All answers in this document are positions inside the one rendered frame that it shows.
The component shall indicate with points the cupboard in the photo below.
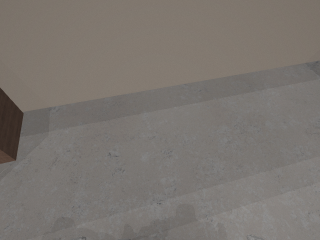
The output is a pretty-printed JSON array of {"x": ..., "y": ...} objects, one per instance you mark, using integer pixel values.
[{"x": 11, "y": 118}]

